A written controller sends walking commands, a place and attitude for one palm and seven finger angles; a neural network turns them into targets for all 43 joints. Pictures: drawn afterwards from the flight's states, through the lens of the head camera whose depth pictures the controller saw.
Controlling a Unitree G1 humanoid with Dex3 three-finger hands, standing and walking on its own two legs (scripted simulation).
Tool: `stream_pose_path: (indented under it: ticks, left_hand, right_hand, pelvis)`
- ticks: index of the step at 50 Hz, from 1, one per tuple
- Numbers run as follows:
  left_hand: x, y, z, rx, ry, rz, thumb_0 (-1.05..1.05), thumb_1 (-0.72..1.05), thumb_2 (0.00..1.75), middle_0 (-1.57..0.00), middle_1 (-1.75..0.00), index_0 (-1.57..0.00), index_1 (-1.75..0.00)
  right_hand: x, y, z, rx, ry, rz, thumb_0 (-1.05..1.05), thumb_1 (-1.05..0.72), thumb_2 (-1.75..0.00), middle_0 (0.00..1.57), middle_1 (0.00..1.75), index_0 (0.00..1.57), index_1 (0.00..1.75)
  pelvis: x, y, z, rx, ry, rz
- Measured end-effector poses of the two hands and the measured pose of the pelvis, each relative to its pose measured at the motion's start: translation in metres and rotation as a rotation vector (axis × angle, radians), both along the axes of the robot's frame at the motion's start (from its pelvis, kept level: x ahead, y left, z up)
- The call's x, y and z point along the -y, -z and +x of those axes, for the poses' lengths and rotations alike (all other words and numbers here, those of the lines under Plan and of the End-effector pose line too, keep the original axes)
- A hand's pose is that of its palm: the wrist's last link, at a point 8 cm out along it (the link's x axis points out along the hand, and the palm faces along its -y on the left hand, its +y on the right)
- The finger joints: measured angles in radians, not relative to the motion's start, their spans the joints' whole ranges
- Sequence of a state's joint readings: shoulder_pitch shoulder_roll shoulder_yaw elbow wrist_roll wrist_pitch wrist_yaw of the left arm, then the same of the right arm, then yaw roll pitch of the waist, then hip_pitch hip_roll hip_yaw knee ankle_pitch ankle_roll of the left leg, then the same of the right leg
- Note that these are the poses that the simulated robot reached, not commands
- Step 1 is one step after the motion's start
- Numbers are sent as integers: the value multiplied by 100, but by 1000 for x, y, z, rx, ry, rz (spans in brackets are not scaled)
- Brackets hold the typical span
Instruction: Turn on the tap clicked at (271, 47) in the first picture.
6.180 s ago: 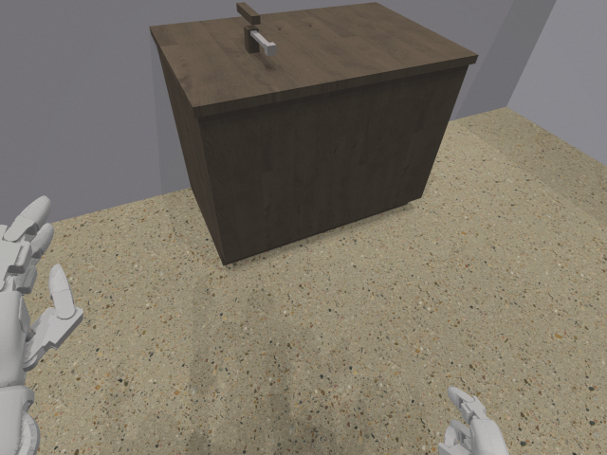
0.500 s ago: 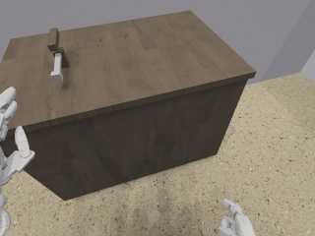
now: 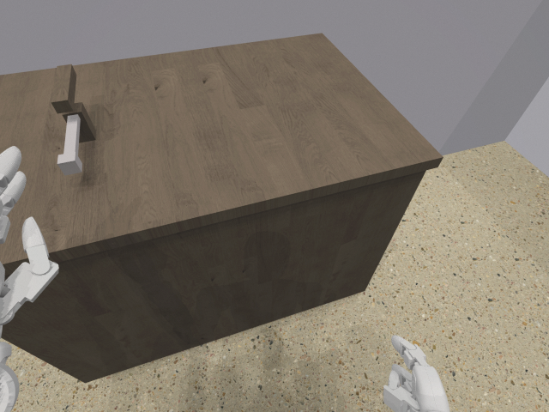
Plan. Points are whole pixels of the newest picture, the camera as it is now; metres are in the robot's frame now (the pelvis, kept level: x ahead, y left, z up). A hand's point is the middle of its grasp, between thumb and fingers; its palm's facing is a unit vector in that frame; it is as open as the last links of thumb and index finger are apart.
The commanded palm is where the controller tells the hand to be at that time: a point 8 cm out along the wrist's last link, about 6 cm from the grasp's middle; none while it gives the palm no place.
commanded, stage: take the last steps up to it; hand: left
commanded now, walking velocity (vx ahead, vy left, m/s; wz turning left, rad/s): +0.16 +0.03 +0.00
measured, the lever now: (70, 163) +0.48 +0.39 +0.07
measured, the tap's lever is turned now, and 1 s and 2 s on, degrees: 0 0 0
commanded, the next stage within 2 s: come to a stop and stand still in 0.12 s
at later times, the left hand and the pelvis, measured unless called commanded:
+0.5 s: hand (83, 240) +0.26 +0.23 +0.17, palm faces +0.40 -0.81 -0.42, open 7.4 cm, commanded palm +0.20 +0.27 +0.18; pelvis +0.04 -0.01 +0.00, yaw +0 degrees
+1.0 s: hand (76, 273) +0.23 +0.23 +0.15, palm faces +0.32 -0.87 -0.36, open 7.4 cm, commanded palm +0.18 +0.27 +0.18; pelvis +0.01 +0.00 +0.00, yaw -3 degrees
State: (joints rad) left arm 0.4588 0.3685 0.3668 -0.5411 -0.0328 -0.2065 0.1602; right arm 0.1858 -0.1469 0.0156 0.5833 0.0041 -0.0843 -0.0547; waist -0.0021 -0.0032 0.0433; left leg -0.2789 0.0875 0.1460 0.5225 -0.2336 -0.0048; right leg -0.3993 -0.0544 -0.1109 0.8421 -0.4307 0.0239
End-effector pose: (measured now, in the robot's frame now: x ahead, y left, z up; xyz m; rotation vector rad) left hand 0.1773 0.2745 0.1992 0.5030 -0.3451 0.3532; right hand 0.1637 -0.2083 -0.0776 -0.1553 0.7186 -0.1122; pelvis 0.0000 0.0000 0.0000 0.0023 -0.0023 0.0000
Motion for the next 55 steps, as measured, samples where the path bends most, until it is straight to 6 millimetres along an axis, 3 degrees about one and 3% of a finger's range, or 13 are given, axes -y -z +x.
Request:
stream_pose_path:
  ticks: [4,8,15,20,23,27,31,34,36,38,47,51,55]
  left_hand:
    - [19,0,6,-37,-6,59,1,89,90,-21,-30,-21,-31]
    - [28,5,16,-54,-41,30,1,88,90,-22,-30,-21,-31]
    - [31,6,30,-95,-46,5,1,88,90,-22,-30,-21,-31]
    - [26,7,34,-89,-15,13,1,88,90,-22,-30,-21,-31]
    - [16,8,37,-48,1,12,1,88,90,-22,-30,-21,-31]
    - [5,12,40,-37,-18,-1,1,88,90,-22,-30,-21,-31]
    - [11,10,35,-33,-21,-14,1,89,90,-22,-30,-21,-31]
    - [17,2,31,-38,-9,44,1,89,90,-22,-30,-21,-31]
    - [3,-12,35,20,-24,115,1,88,90,-22,-30,-21,-31]
    - [-10,-15,38,46,-68,74,1,88,90,-22,-30,-21,-31]
    - [11,28,16,-110,50,-80,1,89,90,-21,-30,-21,-31]
    - [-6,35,17,-98,42,-100,1,88,90,-22,-30,-21,-31]
    - [-24,28,24,-28,19,-108,1,88,90,-22,-30,-21,-31]
  right_hand:
    - [-2,16,9,-11,-26,60,1,-90,-90,20,30,20,30]
    - [14,32,14,-81,-44,56,1,-90,-90,21,30,21,30]
    - [53,16,20,-136,-9,-42,1,-91,-90,20,30,20,30]
    - [66,2,32,-93,16,-119,1,-91,-90,20,30,20,30]
    - [63,-2,40,-62,41,-144,1,-91,-90,20,30,20,30]
    - [45,-9,46,-23,16,-119,1,-91,-90,20,30,20,30]
    - [25,-9,48,18,-37,-54,1,-91,-90,20,30,20,30]
    - [17,-4,44,26,-78,-23,1,-91,-90,20,30,20,30]
    - [14,1,37,14,-112,-15,1,-91,-90,20,30,20,30]
    - [15,4,30,13,-113,10,1,-90,-90,20,30,20,30]
    - [38,-9,-12,22,5,-67,1,-90,-90,20,30,20,30]
    - [40,-17,-24,-1,23,-130,1,-91,-90,20,30,20,30]
    - [31,-25,-26,1,12,-153,1,-91,-90,20,30,20,30]
  pelvis:
    - [16,7,11,3,3,12]
    - [26,8,18,11,-10,16]
    - [30,-6,32,-6,-21,44]
    - [22,-3,39,1,-16,25]
    - [15,3,42,15,-13,7]
    - [14,2,41,13,-2,16]
    - [18,1,35,15,-2,5]
    - [24,1,30,19,-4,-11]
    - [27,1,23,15,7,-12]
    - [26,1,18,24,17,-11]
    - [8,-2,9,40,45,-9]
    - [0,-3,7,47,48,-23]
    - [-9,-5,6,50,46,-32]
